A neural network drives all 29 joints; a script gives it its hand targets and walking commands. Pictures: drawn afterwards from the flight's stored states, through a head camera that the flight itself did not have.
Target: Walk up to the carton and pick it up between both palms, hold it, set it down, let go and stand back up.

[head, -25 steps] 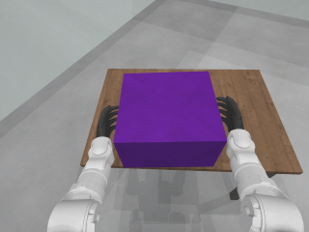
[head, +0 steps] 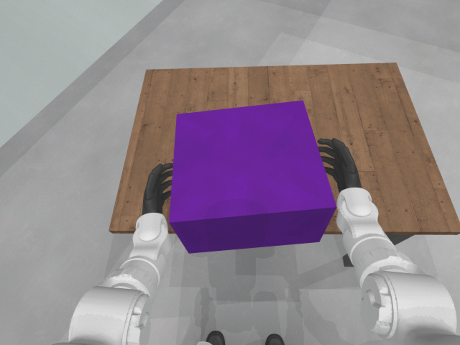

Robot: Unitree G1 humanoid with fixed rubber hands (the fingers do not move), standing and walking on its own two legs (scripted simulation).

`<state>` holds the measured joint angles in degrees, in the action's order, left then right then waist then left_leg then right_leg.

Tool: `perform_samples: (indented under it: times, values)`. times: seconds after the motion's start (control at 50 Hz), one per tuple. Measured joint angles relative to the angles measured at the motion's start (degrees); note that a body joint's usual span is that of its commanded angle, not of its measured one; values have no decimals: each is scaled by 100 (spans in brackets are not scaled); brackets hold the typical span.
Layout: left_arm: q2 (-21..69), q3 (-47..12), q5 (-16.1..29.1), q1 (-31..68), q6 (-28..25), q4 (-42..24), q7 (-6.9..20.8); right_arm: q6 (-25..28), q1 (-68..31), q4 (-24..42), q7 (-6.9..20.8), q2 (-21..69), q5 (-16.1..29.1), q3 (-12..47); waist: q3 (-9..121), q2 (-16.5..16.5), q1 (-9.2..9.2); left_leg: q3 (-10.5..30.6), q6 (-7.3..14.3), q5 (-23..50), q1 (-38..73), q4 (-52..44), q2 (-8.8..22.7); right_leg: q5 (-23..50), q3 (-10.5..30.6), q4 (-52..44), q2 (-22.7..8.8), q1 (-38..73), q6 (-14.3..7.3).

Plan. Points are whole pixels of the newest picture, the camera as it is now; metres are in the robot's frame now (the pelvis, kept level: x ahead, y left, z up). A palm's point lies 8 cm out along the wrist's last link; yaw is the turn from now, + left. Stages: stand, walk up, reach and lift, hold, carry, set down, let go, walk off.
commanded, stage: set down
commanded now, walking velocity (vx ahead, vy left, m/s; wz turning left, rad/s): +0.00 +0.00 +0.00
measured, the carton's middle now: (246, 176) +0.44 +0.02 -0.07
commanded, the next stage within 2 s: none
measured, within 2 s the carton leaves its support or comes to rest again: rests again in 0.32 s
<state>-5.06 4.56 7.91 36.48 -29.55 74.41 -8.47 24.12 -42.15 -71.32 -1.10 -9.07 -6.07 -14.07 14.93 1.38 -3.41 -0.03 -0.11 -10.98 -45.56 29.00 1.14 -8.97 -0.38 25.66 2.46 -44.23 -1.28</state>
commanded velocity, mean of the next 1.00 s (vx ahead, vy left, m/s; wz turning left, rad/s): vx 0.00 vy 0.00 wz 0.00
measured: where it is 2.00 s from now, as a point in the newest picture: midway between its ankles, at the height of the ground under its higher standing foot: outside the picture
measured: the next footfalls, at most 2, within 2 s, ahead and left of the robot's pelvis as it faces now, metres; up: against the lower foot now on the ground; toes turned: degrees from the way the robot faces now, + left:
none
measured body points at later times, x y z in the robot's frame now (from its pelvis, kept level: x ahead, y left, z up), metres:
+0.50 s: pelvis -0.02 +0.00 -0.03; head +0.13 -0.02 +0.40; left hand +0.38 +0.20 -0.06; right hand +0.44 -0.16 -0.05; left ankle +0.00 +0.12 -0.73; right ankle +0.00 -0.10 -0.73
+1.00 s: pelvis -0.03 +0.01 -0.05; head +0.10 +0.00 +0.38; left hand +0.43 +0.22 -0.02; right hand +0.48 -0.21 +0.02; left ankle +0.00 +0.12 -0.73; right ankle +0.00 -0.10 -0.73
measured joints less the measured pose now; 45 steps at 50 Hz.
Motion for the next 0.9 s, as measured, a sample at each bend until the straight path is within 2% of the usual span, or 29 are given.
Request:
perform_samples:
  times: [0.14,0.36,0.5,0.58,0.64,0.74,0.8,0.9]
  values:
    - [25,-57,188,67,-354,165,-14,293,-137,-200,33,-74,37,57,173,71,-76,-5,-3,-124,-609,387,27,-120,-21,385,17,-612,-6]
    - [36,227,247,568,-760,770,95,593,-682,-812,78,-219,-33,-91,242,132,-136,-32,-1,-314,-1182,958,15,-373,-41,1078,-14,-1244,-14]
    - [-7,414,201,853,-842,1060,161,650,-996,-1183,86,-282,-127,-254,226,71,-126,-54,-2,-406,-1389,1239,4,-503,-47,1432,-40,-1486,-24]
    - [-124,556,0,1119,-675,1295,224,611,-1191,-1502,275,-412,-157,-229,226,-29,-142,-77,-9,-474,-1520,1427,26,-568,-38,1630,-27,-1632,-35]
    - [-210,426,65,1269,-440,1193,207,464,-1280,-1545,416,-508,207,184,374,-127,-174,-100,-14,-554,-1750,1628,70,-616,-23,1800,11,-1863,-41]
    - [-477,-27,696,1575,125,642,-5,-12,-1396,-1101,387,-656,1518,1089,653,-234,-178,-107,-12,-753,-2206,2103,147,-750,-20,2190,82,-2297,-40]
    - [-764,-432,994,1732,595,278,-14,-326,-1549,-818,348,-845,2158,1463,574,-200,-156,-87,2,-849,-2260,2318,184,-805,-39,2331,117,-2318,-39]
    - [-935,-771,1299,1827,1251,-269,-1,-787,-1806,-629,463,-1316,2822,1911,398,-160,-252,-102,34,-891,-2174,2408,233,-773,-16,2310,168,-2196,2]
